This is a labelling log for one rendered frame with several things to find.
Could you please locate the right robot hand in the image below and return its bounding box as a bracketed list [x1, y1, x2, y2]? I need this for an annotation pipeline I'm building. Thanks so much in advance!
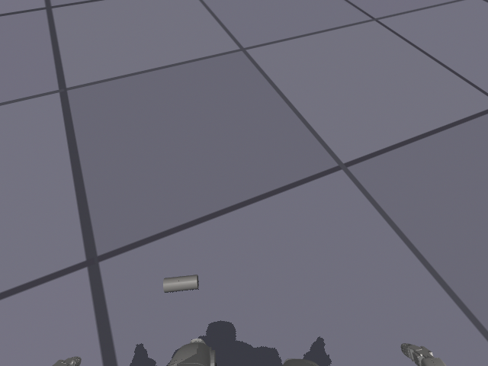
[401, 343, 447, 366]

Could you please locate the can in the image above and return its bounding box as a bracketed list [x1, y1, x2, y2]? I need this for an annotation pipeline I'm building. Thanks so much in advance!
[163, 274, 198, 292]

